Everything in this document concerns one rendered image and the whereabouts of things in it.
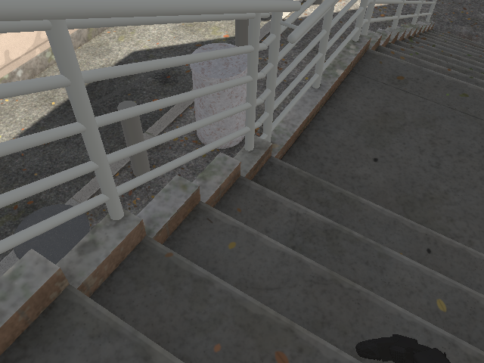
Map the right robot hand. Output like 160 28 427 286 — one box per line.
355 334 451 363

